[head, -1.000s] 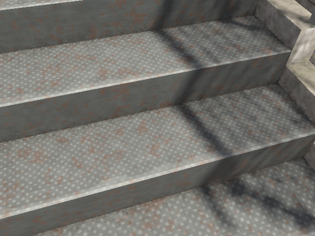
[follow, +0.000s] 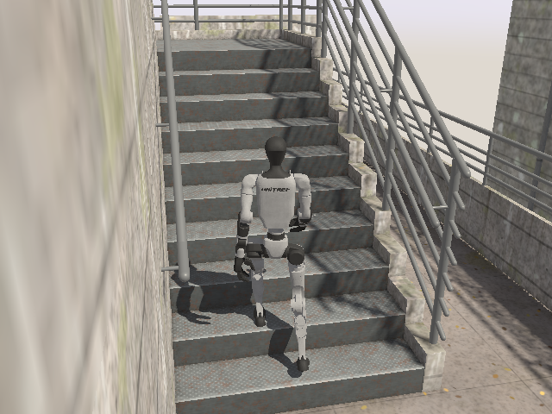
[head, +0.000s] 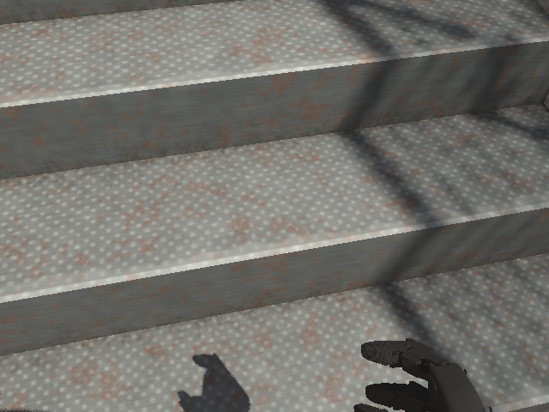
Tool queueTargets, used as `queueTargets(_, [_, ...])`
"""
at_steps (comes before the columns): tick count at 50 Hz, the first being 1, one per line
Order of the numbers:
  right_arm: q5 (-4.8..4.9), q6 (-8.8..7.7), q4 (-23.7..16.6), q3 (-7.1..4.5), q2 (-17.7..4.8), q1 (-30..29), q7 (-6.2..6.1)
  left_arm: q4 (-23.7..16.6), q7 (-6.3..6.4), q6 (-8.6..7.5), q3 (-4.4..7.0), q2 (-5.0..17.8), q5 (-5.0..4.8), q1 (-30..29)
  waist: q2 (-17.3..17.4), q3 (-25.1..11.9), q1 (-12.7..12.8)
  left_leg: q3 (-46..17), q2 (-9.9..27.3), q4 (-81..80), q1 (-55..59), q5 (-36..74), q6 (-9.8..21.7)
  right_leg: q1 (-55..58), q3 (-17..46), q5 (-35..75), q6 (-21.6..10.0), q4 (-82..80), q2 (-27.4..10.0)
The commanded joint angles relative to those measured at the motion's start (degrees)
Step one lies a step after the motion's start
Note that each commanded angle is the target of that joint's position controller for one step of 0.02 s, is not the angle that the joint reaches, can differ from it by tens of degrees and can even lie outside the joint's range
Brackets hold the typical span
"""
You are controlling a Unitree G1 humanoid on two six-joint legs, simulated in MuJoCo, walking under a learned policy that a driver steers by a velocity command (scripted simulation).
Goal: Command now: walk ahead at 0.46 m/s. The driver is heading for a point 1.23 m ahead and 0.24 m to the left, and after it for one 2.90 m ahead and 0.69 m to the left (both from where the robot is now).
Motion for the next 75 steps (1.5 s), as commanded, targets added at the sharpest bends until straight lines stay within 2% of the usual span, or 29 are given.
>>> queueTargets(1, [-4.02, 2.55, 11.8, -9.23, -21.7, 36.6, -2.06, -5.0, -3.15, -4.00, 2.14, 3.8, 1.19, 0.4, 21.8, -22.5, -10.8, -70.1, 20.3, -59.0, 50.4, 3.1, 16.9, -32.3, 19.7, -4.6, -2.2, 69.7, 16.6])
queueTargets(4, [-1.40, 0.02, 19.5, -5.55, -5.0, 25.0, 0.77, -18.7, -4.51, -4.20, -0.14, -0.4, -0.03, -20.5, 3.3, 7.0, -1.5, -42.3, 16.1, -53.7, 24.8, -5.1, 6.5, -54.5, 15.8, -0.5, -7.9, 91.0, 10.9])
queueTargets(7, [-1.82, -0.59, 24.6, -4.24, 1.6, 21.4, 1.93, -17.4, -3.84, -1.79, -1.77, -2.2, -0.33, -10.1, 4.2, 6.1, 5.9, -24.2, 11.2, -52.5, 23.9, 9.2, 2.3, -61.0, 16.4, 1.8, -10.3, 103.9, 10.9])
queueTargets(13, [-3.01, -0.49, 24.9, -3.38, -3.1, 25.0, 1.19, -20.5, -2.04, 0.60, -3.24, -1.4, -0.19, -16.7, 5.0, 4.6, 4.2, -10.1, 10.4, -56.8, 19.0, 16.1, 4.4, -72.8, 6.4, 8.9, -2.7, 103.1, 9.4])
queueTargets(19, [-0.26, 1.18, 27.1, -4.34, -6.0, 42.2, -2.29, -31.7, -1.93, -1.42, -6.18, -4.0, -0.95, -37.8, 6.9, 7.3, -5.1, -17.1, 14.9, -62.3, 46.5, 13.6, 3.5, -100.0, 3.0, -0.8, -0.5, 96.7, 2.4])
queueTargets(23, [3.16, 3.32, 29.8, -4.54, -5.4, 49.9, -5.48, -40.8, -5.27, -2.16, -9.23, -6.1, -0.68, -55.5, 5.6, 8.2, -8.7, -12.1, 15.8, -81.0, 40.1, 31.5, 4.8, -73.2, -12.7, -7.0, 0.4, 63.6, -3.1])
queueTargets(26, [0.12, -0.15, 30.4, -5.33, -15.0, 44.5, -2.96, -34.9, -4.04, -2.98, -4.01, 3.5, -0.82, -32.2, 21.9, -8.4, 6.2, -4.4, 15.7, -60.4, 47.3, 125.8, 6.2, -29.8, -16.8, -16.9, -6.2, 52.5, 10.2])
queueTargets(27, [-0.30, 0.10, 29.4, -6.98, -20.1, 40.3, -3.43, -31.7, -3.61, -2.25, -1.49, 8.2, -0.23, -22.3, 26.1, -11.2, 13.0, -7.0, 15.7, -50.2, 56.2, 130.1, 4.5, -27.3, -9.8, -17.9, -7.1, 40.2, 9.5])
queueTargets(28, [-0.89, -0.46, 26.9, -7.77, -20.6, 33.4, -3.88, -27.2, -3.27, -1.38, 0.92, 13.1, 1.28, -10.8, 25.2, -14.8, 17.8, -9.6, 14.7, -37.7, 50.0, 119.0, 2.9, -14.6, 3.9, -16.5, -8.4, 33.0, 4.8])
queueTargets(29, [-1.21, -2.58, 24.8, -5.80, -9.0, 39.2, -2.93, -21.9, -2.99, -0.47, 3.88, 18.8, 4.09, -0.6, -0.3, -26.0, 13.8, -11.0, 5.7, -15.8, 24.9, 84.5, 1.1, 9.8, 35.7, -23.1, -17.0, 17.4, -11.4])
queueTargets(30, [-1.00, -4.60, 26.2, -6.73, -8.4, 33.6, -0.70, -18.9, -1.03, 1.74, 4.42, 19.9, 5.63, 3.4, -8.8, -32.2, 15.7, -18.5, -4.8, 15.8, 19.3, 31.2, 0.0, 9.8, 61.8, -31.4, -19.2, -7.2, -19.7])
queueTargets(33, [1.79, -3.06, 10.1, -5.72, -1.5, 11.9, 2.41, -9.3, -2.03, 0.84, -0.82, 0.7, 2.66, -10.4, -0.1, -0.3, 3.4, -19.2, -0.5, 50.8, -7.3, 26.1, 5.0, -20.0, 28.2, -25.1, -6.9, -0.5, -15.9])
queueTargets(36, [2.83, -0.05, 10.7, -3.46, 2.3, 21.8, 2.45, -5.9, -3.49, -0.24, -1.17, -4.6, 4.01, -15.4, 2.9, 3.8, -5.9, -19.6, 1.1, 47.9, -11.6, 30.6, 8.6, -26.2, 0.5, -8.6, 1.0, 2.3, -8.0])
queueTargets(39, [2.73, 2.56, 10.0, -2.33, 1.3, 17.9, 0.53, -5.8, -3.82, -0.74, -1.89, -0.6, 6.52, -17.2, -1.4, 5.1, -7.0, -11.6, -1.3, 52.6, -15.4, 34.4, 4.1, -33.6, -9.6, -3.9, -0.8, -2.9, -6.5])
queueTargets(42, [2.00, 3.49, 5.2, -0.75, 2.8, 10.9, -1.01, -3.5, -3.20, -0.52, -2.32, 1.7, 5.13, -11.7, -2.6, 8.1, -5.3, -11.8, -0.6, 57.2, -28.2, 32.6, 2.9, -28.2, -9.1, -3.2, -0.6, -4.8, -8.0])
queueTargets(45, [1.44, 2.56, 0.1, -0.90, -2.6, 0.7, -1.28, -3.3, -1.46, -0.32, -1.92, 5.3, 3.66, -4.3, -0.9, 5.5, -1.1, -7.1, 1.3, 39.1, -29.6, 34.3, 0.0, -21.7, -9.3, -6.5, -0.4, -9.0, -8.1])
queueTargets(48, [1.48, 2.37, -3.7, 0.20, -2.5, -9.7, 0.24, -1.4, 1.75, -0.54, 0.62, 11.5, 2.83, 4.4, -2.1, 3.7, 3.4, -0.6, 7.5, 26.6, -30.8, 21.7, -0.7, -5.5, -8.7, -2.4, -2.9, -18.4, -11.9])
queueTargets(49, [1.54, 2.15, -3.3, 0.26, -0.6, -11.4, 1.34, -1.1, 1.99, -0.18, 0.50, 10.7, 2.77, 2.4, -1.5, 1.9, 3.1, 2.0, 7.6, 22.9, -26.7, 19.7, 0.6, -1.4, -11.9, 11.6, -2.2, -17.6, -11.9])
queueTargets(51, [1.51, 0.51, -5.1, -0.17, -2.2, -11.9, 2.47, -1.2, 2.32, 0.64, 0.23, 12.7, 1.57, 2.0, -4.5, -4.9, -0.8, 12.0, -1.5, 6.1, 5.6, 14.0, 4.8, -10.7, -18.0, 80.7, -2.4, -7.4, -8.3])
queueTargets(53, [0.27, 1.04, -0.6, -4.00, -9.9, 5.2, 2.46, -4.1, 2.56, 1.08, 2.01, 19.3, 1.65, -1.3, -15.2, -14.0, -7.7, 5.8, -6.2, -10.3, 13.8, 3.3, 7.1, 7.3, -13.0, 103.9, -4.8, 11.3, -13.0])
queueTargets(54, [-0.45, 1.80, 1.4, -6.33, -15.3, 13.6, 2.90, -7.8, 2.34, 0.58, 2.58, 20.3, 2.00, -5.8, -13.1, -18.5, -11.2, -8.2, -3.6, -18.6, 26.6, 7.0, 9.3, 0.6, -10.5, 90.8, -3.7, 24.8, -11.3])
queueTargets(55, [-0.88, 3.19, 3.3, -8.93, -22.8, 19.2, 1.94, -12.5, 0.47, -1.42, 1.65, 13.8, 2.60, -6.3, 10.0, -24.5, -9.0, -38.3, 8.0, -35.8, 45.2, 10.4, 16.7, -22.8, -8.3, 41.6, -0.2, 45.1, -0.3])
queueTargets(56, [-3.12, 4.41, 3.2, -9.53, -24.1, 18.2, -0.29, -13.6, -2.20, -3.23, 1.58, 9.7, 2.62, -10.3, 16.9, -26.4, -7.0, -63.5, 14.5, -57.4, 49.3, 6.3, 18.6, -36.1, 4.5, -6.4, 2.4, 70.3, 11.0])
queueTargets(57, [-4.35, 4.33, 3.7, -7.43, -18.2, 16.6, -1.15, -15.4, -4.19, -3.63, 2.36, 8.6, 1.33, -11.7, 11.1, -21.1, -4.5, -62.4, 15.4, -59.2, 43.0, 3.1, 13.5, -43.7, 12.3, -5.8, 0.9, 88.9, 9.1])
queueTargets(59, [-1.01, 3.23, 8.6, -5.79, -9.8, 13.8, 0.25, -23.6, -3.16, -3.06, 1.02, 4.3, 2.75, -21.6, 1.0, -2.2, 0.6, -43.2, 11.1, -51.4, 26.2, 10.3, 5.2, -56.1, 8.8, -3.9, -2.5, 102.4, 7.0])
queueTargets(61, [-0.37, 2.76, 11.4, -6.08, -7.7, 12.6, 0.88, -25.1, -2.86, -3.10, -0.35, 1.8, 2.91, -16.2, -0.3, 1.1, 5.6, -28.6, 5.4, -48.3, 23.7, 23.1, 0.3, -59.2, 8.0, -5.3, -4.3, 103.6, 4.6])
queueTargets(66, [-1.31, 3.16, 7.3, -7.16, -9.0, 11.6, 0.00, -26.0, 0.66, -1.24, -0.71, 3.6, 3.54, -15.8, 3.2, -1.7, 7.4, -14.0, -1.2, -44.3, 19.6, 47.7, -4.1, -58.5, -1.0, 3.1, 0.9, 87.2, 3.6])
queueTargets(69, [-2.61, 5.06, 7.2, -7.86, -11.9, 20.2, -2.16, -27.3, 1.63, -0.55, -1.36, 0.2, 2.57, -18.1, 11.2, -5.7, 2.9, -22.8, 2.8, -42.6, 33.4, 51.6, -1.4, -73.4, -1.1, 0.3, 3.8, 107.5, 5.0])
queueTargets(75, [-1.21, 4.89, 5.9, -8.35, -11.2, 23.4, -4.62, -34.1, 0.75, -2.21, -2.91, -0.5, 2.99, -31.0, 6.8, -2.7, -2.2, -35.3, 8.7, -49.8, 49.2, 31.1, 3.6, -89.8, 2.2, -4.0, 6.2, 103.1, 2.7])
Velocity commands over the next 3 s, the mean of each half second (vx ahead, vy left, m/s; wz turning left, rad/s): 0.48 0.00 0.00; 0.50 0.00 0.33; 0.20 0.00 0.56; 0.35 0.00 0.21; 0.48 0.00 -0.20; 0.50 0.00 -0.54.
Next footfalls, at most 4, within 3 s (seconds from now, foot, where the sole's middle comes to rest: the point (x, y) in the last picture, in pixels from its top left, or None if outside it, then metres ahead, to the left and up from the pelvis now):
0.54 right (353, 360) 0.50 -0.13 -0.47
1.06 left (238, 205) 0.74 0.09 -0.29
1.74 right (270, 35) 1.07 0.02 -0.12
2.38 left None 1.28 0.46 0.05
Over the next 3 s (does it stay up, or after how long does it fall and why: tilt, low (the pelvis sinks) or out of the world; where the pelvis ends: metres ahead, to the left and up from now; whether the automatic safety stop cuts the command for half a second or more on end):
stays up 1.48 0.32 0.88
